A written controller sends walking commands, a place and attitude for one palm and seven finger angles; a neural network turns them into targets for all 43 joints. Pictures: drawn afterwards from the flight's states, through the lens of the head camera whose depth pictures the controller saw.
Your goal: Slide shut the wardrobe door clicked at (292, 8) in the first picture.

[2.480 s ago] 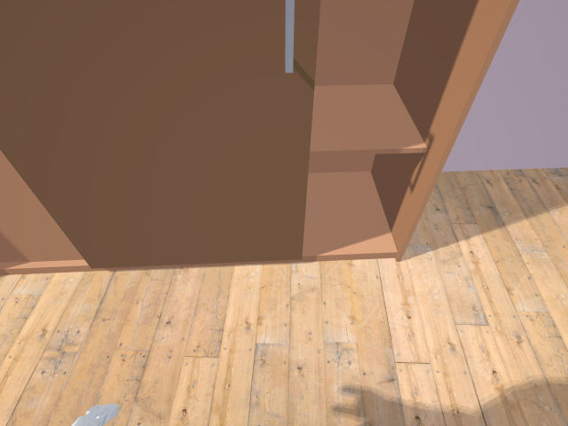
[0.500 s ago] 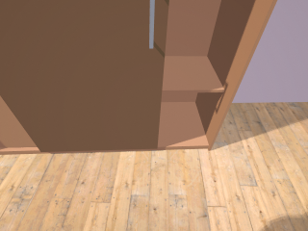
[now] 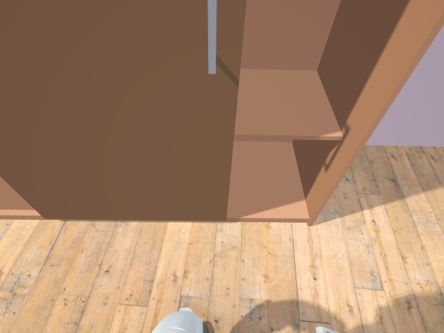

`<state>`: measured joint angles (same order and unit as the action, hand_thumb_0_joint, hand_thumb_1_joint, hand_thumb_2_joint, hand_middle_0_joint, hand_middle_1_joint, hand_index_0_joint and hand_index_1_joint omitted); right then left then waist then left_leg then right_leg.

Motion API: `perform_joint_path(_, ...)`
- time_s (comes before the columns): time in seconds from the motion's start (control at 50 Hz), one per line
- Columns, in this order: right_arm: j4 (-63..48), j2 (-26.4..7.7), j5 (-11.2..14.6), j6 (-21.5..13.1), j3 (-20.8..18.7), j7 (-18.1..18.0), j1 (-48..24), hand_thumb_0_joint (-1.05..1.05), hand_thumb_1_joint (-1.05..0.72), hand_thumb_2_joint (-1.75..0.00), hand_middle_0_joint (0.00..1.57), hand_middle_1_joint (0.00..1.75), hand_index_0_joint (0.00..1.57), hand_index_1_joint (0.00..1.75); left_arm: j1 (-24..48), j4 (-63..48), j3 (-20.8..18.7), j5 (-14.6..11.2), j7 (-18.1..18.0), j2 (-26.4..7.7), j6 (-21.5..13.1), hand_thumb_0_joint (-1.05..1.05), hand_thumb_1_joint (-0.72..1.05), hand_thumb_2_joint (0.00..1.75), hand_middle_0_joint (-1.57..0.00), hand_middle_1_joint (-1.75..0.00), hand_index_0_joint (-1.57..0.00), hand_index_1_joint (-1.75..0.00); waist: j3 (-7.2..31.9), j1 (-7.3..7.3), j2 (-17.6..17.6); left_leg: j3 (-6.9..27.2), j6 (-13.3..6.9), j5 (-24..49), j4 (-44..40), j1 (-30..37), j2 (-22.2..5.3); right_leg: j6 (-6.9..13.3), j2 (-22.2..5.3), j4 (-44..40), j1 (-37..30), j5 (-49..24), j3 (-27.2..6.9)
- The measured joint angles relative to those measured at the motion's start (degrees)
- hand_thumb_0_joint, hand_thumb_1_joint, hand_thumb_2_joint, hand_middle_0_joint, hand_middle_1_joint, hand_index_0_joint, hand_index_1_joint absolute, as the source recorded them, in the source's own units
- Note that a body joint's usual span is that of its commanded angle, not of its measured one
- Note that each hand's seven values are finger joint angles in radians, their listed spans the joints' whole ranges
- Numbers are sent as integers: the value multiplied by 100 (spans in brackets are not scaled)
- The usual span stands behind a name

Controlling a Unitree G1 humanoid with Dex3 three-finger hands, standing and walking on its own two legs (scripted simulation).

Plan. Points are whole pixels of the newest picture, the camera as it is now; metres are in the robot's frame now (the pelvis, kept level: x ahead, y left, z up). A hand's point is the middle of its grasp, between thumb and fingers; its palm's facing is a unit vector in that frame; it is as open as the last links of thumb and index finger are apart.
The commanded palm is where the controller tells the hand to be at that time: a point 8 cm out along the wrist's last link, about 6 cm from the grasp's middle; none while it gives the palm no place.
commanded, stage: take the last steps up to it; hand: left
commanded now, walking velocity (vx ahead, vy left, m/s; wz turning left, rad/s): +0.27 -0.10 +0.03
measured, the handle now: (212, 9) +0.64 +0.09 +0.25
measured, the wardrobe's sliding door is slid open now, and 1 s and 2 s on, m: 0.41 0.41 0.41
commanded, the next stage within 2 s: come to a stop and stand still in 0.26 s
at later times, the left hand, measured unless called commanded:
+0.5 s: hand (169, 281) +0.24 +0.14 -0.15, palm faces -0.01 -0.98 -0.21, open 7.3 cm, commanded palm none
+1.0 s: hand (138, 309) +0.18 +0.19 -0.17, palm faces +0.11 -0.97 -0.22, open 7.4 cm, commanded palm none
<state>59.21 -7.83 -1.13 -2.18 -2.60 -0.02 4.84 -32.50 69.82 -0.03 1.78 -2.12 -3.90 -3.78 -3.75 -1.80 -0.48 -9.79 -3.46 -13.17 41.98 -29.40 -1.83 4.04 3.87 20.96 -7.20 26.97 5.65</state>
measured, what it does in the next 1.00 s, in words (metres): walks ahead: left foot, then right foot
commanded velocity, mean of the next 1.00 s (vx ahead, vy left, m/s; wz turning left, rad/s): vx -0.01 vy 0.00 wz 0.00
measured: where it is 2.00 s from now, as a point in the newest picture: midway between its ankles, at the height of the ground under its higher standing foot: outside the picture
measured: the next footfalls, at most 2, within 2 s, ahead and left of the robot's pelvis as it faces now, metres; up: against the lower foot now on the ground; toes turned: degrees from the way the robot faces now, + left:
left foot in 0.02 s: +0.15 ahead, +0.07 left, +0.00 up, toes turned +8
right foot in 0.52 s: +0.32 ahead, -0.19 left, +0.00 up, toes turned -5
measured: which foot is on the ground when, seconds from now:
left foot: up 0.00-0.00, down 0.02-0.52, up 0.54-0.90, down 0.92-1.00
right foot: down 0.00-0.02, up 0.04-0.50, down 0.52-0.92, up 0.94-1.00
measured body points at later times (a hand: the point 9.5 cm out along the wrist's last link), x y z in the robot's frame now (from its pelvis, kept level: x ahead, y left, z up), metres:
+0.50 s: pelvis +0.18 -0.05 +0.02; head +0.20 -0.05 +0.47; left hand +0.24 +0.19 -0.14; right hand +0.12 -0.25 -0.14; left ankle +0.11 +0.06 -0.72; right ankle +0.28 -0.18 -0.71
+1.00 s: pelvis +0.13 -0.01 +0.01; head +0.12 +0.02 +0.46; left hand +0.17 +0.24 -0.15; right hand +0.21 -0.25 -0.12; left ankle +0.12 +0.10 -0.72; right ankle +0.25 -0.17 -0.69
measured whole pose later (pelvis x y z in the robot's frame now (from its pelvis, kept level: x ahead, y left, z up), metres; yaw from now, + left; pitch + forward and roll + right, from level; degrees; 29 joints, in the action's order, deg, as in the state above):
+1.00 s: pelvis +0.13 -0.01 +0.01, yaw +1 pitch -1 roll +0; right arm 55.8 -9.8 -1.8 0.5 -2.5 -0.9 13.4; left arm -13.0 58.4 -4.0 1.7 -2.1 -12.9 4.2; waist 0.9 -0.6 -3.2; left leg -1.9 -0.4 -20.2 34.2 -13.2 -0.7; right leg -1.4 -3.1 42.6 28.7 18.4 -1.5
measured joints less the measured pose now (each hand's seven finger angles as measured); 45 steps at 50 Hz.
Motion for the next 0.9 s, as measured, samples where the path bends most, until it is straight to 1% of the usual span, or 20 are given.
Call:
perform_joint_path(0.02,-44,26,-12,-68,19,-13,-2,0,-91,-89,20,29,19,30,-39,29,-12,-20,12,3,6,0,90,89,-21,-30,-20,-30,22,26,23,-29,-96,200,-347,282,58,-16,2,509,113,139,23)
perform_joint_path(0.04,-79,60,-43,-136,23,-35,9,0,-91,-89,20,29,19,30,-35,45,-31,-53,32,-2,35,0,90,89,-21,-30,-20,-30,53,70,35,-25,-301,47,-379,408,72,-44,-27,1405,451,207,51)
perform_joint_path(0.06,-103,100,-48,-183,34,-62,42,0,-91,-89,20,29,19,30,48,26,-47,-85,50,-36,87,0,90,89,-21,-30,-20,-30,57,84,-9,-55,-379,-132,-231,447,86,-62,-70,2579,925,206,-57)
perform_joint_path(0.08,-102,124,-22,-200,54,-78,109,0,-91,-89,20,29,20,30,158,-30,-71,-92,57,-82,139,0,90,89,-21,-30,-20,-30,63,59,-52,-99,-389,-264,-186,558,96,-55,-105,3636,1394,165,-193)
perform_joint_path(0.1,-68,142,-2,-199,65,-98,199,0,-91,-89,20,29,20,30,293,-98,-100,-82,62,-136,181,0,90,89,-21,-30,-20,-30,83,39,-85,-129,-365,-329,-262,722,112,-61,-166,4421,1821,-7,-278)
perform_joint_path(0.12,-17,156,7,-190,71,-125,309,0,-91,-89,20,30,20,30,448,-182,-139,-59,77,-195,208,0,91,89,-21,-30,-20,-30,111,26,-109,-135,-303,-320,-425,903,134,-86,-259,4931,2216,-256,-320)
perform_joint_path(0.16,-5,87,92,-254,-82,-257,502,-3,-95,-89,20,30,20,30,757,-412,-205,-10,112,-286,228,0,91,89,-20,-30,-20,-30,181,28,-130,-112,-211,-214,-830,1232,183,-170,-498,5257,2895,-694,-393)
perform_joint_path(0.22,109,-93,38,-242,-72,-229,768,-4,-97,-89,20,30,20,30,1158,-786,-280,34,137,-386,232,0,91,89,-20,-30,-19,-30,302,13,-145,-46,-198,-123,-1325,1606,208,-316,-832,4868,3607,-1142,-490)
perform_joint_path(0.3,219,-89,25,-219,-6,-181,1133,-3,-95,-89,20,30,20,30,1549,-1018,-359,69,132,-544,288,1,93,89,-20,-30,-19,-30,389,71,-238,13,-103,-105,-1776,2001,225,-476,-1096,4133,4079,-1695,-588)
perform_joint_path(0.38,290,29,-6,-200,40,-164,1459,-1,-94,-89,20,30,20,30,1795,-1011,-377,29,198,-696,373,1,94,90,-20,-30,-19,-30,339,225,-217,81,37,-177,-2040,2326,165,-532,-1148,3176,4043,-1894,-460)
perform_joint_path(0.46,405,132,-46,-117,93,-176,1661,-1,-92,-89,20,30,20,30,2016,-1010,-306,-19,176,-701,394,1,93,90,-20,-30,-19,-30,141,395,-114,145,228,-426,-1921,2476,56,-471,-992,1895,3564,-1798,-286)
perform_joint_path(0.52,516,189,-9,-13,111,-168,1826,0,-92,-89,20,30,20,30,2075,-1069,-234,-16,128,-667,293,0,92,90,-20,-30,-19,-30,66,413,-89,189,412,-877,-1359,2379,11,-428,-889,975,2988,-2420,-202)
perform_joint_path(0.56,538,113,45,112,52,-159,1753,0,-91,-89,20,30,20,30,2182,-1082,-196,-16,81,-523,244,0,92,90,-20,-30,-19,-30,-31,422,145,438,416,-1386,-499,1989,-86,-372,-788,1209,3043,-1856,-96)
perform_joint_path(0.58,515,72,64,170,11,-174,1688,0,-91,-89,20,30,20,30,2257,-1105,-177,-20,70,-451,236,0,92,90,-20,-30,-19,-30,-109,450,237,590,422,-1691,75,1734,-54,-347,-787,1286,3044,-1696,-30)
perform_joint_path(0.62,462,7,83,286,-48,-192,1528,0,-91,-89,20,30,20,30,2393,-1185,-197,-34,12,-386,231,0,92,89,-20,-30,-20,-30,-215,411,274,753,460,-1993,1221,1225,96,-340,-849,1297,3024,-1633,19)
perform_joint_path(0.66,382,-74,79,410,-100,-186,1318,0,-91,-89,20,30,20,30,2503,-1254,-212,-39,-39,-372,278,-1,93,89,-21,-30,-20,-30,-275,342,252,815,510,-1945,2056,798,191,-333,-906,1201,2989,-1724,30)
perform_joint_path(0.72,183,-241,37,564,-175,-141,969,0,-91,-89,20,30,20,30,2577,-1323,-225,-23,-86,-383,365,-1,92,89,-21,-30,-20,-30,-270,274,227,904,595,-1639,2530,369,221,-343,-972,1032,2992,-1889,39)
perform_joint_path(0.8,-102,-435,-7,598,-240,-75,577,0,-91,-89,20,29,19,30,2539,-1345,-253,23,-87,-466,463,0,91,89,-21,-30,-20,-30,-158,177,167,945,636,-1338,2104,342,139,-424,-1035,888,3069,-2108,-23)
perform_joint_path(0.86,-266,-487,-1,509,-231,-32,452,0,-92,-89,20,29,19,30,2430,-1357,-295,76,-52,-584,552,0,91,89,-21,-30,-20,-30,-4,82,61,896,571,-1355,1189,723,66,-493,-1067,841,3141,-2241,-93)
perform_joint_path(0.9,-354,-471,19,403,-190,-14,482,0,-92,-89,20,29,19,30,2312,-1357,-329,86,-35,-689,620,0,91,89,-21,-30,-20,-30,142,35,-46,835,488,-1208,193,1190,53,-554,-1076,873,3222,-2297,-159)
